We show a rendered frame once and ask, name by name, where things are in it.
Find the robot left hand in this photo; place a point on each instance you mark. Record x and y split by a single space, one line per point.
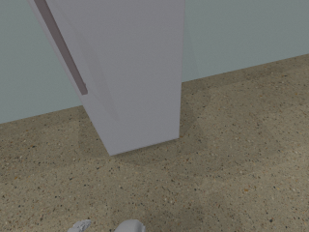
80 226

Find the fridge door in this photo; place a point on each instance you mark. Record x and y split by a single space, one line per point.
129 54

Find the robot left thigh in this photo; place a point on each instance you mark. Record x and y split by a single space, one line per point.
131 225

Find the handle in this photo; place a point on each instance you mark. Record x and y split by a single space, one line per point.
61 44

